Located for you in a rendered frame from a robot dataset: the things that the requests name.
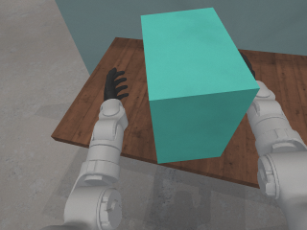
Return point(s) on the left robot hand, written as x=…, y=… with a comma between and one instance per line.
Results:
x=110, y=91

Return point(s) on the robot left forearm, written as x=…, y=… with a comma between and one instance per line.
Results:
x=101, y=167

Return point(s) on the table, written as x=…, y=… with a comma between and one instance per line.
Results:
x=285, y=75

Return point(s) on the right robot hand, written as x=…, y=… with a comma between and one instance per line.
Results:
x=248, y=64

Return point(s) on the robot left upper arm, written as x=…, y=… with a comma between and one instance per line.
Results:
x=91, y=208

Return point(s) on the robot right forearm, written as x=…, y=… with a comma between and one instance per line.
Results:
x=271, y=128

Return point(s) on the robot right upper arm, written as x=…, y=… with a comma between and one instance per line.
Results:
x=283, y=176

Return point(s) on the carton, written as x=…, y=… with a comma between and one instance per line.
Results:
x=199, y=86

